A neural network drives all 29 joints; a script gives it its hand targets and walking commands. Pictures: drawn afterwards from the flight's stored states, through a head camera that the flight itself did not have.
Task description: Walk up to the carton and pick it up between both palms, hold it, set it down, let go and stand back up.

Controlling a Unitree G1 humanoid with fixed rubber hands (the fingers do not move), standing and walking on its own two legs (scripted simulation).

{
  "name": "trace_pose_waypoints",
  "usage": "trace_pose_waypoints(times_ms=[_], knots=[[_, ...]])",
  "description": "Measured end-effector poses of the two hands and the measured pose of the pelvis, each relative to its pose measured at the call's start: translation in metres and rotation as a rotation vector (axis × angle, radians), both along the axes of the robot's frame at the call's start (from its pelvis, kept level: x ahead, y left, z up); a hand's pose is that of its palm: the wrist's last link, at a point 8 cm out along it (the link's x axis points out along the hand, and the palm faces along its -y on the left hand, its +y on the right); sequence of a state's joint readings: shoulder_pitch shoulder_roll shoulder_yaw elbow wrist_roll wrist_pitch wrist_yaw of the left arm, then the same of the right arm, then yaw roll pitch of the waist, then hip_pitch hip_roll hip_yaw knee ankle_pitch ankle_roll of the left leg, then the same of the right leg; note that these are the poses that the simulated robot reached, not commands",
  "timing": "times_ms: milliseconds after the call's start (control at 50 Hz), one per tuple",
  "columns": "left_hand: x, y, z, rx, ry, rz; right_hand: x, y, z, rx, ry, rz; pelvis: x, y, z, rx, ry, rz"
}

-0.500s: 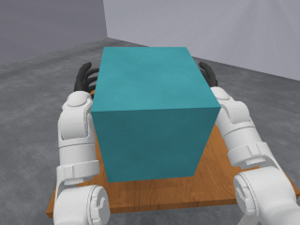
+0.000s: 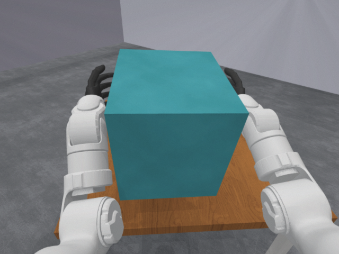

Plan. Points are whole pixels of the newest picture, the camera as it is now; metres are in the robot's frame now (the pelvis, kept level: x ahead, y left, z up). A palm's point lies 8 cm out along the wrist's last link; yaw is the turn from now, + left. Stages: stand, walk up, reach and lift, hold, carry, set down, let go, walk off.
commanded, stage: hold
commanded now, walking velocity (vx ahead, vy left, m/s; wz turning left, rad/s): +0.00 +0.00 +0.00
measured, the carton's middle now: (167, 122) +0.36 +0.00 +0.21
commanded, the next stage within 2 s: none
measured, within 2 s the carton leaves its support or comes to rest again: neither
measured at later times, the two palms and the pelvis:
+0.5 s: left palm (97, 99) +0.37 +0.16 +0.26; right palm (235, 99) +0.38 -0.15 +0.25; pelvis +0.00 +0.00 +0.00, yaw +0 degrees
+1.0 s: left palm (98, 102) +0.37 +0.16 +0.26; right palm (235, 101) +0.37 -0.15 +0.25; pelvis +0.01 +0.00 +0.00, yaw +0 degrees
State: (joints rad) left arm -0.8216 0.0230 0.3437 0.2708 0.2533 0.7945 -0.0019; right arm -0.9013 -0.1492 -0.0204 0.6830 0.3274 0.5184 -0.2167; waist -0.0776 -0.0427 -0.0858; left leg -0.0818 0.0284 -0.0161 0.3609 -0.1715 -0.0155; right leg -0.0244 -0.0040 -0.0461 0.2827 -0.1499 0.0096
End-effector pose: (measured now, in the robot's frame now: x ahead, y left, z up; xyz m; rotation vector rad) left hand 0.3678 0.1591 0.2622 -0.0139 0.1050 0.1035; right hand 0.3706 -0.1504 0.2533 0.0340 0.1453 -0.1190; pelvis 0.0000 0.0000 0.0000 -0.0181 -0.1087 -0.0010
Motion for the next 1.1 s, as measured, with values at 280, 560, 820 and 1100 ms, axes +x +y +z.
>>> trace_pose_waypoints(times_ms=[280,560,820,1100], knots=[[0.002,-0.007,-0.002,0.006,0.014,-0.002,0.000,-0.006,-0.007,0.018,0.015,-0.007,0.001,-0.003,0.000,-0.001,-0.005,0.001],[0.005,-0.003,-0.001,-0.005,-0.011,0.005,0.006,-0.003,0.001,0.012,-0.009,0.001,0.006,-0.003,0.000,-0.003,0.011,0.003],[0.009,-0.003,-0.006,0.008,-0.006,-0.007,0.007,-0.003,-0.004,-0.001,-0.004,-0.005,0.012,-0.002,0.000,-0.004,0.004,0.008],[0.002,-0.003,-0.008,0.003,-0.001,0.003,0.003,-0.003,-0.008,0.013,0.002,-0.001,0.011,0.000,0.000,-0.003,-0.011,0.004]])
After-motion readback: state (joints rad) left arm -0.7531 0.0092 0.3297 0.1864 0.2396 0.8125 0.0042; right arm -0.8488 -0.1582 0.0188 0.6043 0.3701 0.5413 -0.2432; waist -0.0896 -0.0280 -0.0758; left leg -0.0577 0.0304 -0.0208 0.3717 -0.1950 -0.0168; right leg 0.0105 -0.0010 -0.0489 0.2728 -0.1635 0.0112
